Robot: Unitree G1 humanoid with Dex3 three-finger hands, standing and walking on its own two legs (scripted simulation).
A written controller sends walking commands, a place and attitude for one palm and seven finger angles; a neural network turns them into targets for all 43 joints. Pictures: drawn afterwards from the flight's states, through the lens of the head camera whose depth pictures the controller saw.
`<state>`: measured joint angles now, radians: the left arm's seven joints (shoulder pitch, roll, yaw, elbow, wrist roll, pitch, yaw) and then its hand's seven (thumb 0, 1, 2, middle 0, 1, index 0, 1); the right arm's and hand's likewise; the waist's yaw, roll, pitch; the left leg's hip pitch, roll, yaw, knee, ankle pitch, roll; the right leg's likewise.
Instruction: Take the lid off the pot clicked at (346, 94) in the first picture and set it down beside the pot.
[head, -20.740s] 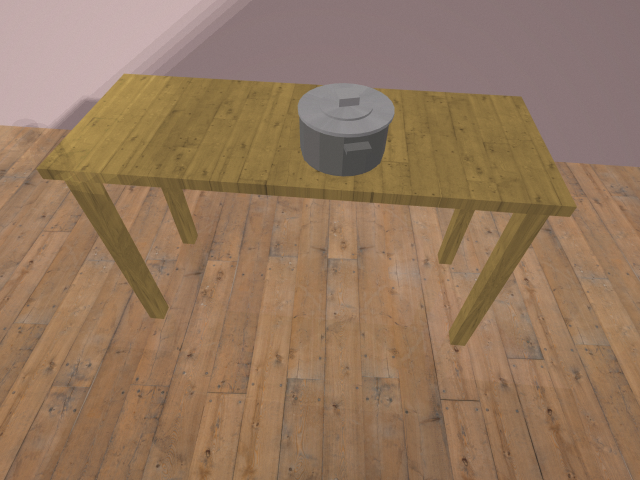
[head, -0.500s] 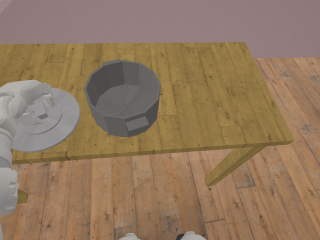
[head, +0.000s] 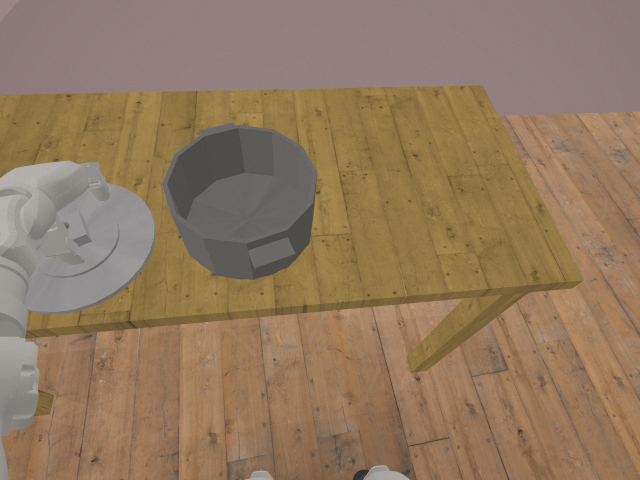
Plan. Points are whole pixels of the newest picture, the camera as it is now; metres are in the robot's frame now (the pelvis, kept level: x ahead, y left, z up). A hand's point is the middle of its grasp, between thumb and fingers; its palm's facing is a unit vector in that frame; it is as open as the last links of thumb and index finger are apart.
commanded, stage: raise the empty hand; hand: left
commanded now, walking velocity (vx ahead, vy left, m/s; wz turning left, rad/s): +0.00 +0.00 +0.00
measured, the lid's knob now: (68, 232) +0.45 +0.33 -0.01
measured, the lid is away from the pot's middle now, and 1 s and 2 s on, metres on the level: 0.24 0.24 0.24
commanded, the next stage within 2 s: draw the hand back to the body in 1.30 s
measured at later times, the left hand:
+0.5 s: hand (34, 210) +0.43 +0.32 +0.07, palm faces -0.43 -0.11 -0.89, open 11.0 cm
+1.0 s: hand (10, 168) +0.44 +0.32 +0.12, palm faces -0.39 -0.10 -0.92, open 11.0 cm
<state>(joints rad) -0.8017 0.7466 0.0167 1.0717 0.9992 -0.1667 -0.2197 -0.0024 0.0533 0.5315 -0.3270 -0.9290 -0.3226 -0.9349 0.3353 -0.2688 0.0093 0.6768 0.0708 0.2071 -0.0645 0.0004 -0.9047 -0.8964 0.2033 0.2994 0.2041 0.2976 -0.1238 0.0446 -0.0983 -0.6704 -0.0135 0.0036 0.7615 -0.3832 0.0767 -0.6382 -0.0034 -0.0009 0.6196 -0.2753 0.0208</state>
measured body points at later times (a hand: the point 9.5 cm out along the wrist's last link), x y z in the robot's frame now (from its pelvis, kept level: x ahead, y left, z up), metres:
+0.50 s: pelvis +0.00 +0.00 +0.01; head +0.07 +0.01 +0.45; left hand +0.44 +0.32 +0.12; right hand +0.05 -0.28 -0.11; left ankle -0.02 +0.06 -0.71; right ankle +0.01 -0.17 -0.71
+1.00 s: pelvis +0.01 +0.00 +0.02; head +0.08 +0.01 +0.46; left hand +0.46 +0.33 +0.17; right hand +0.07 -0.27 -0.10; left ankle -0.02 +0.06 -0.71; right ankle +0.01 -0.17 -0.71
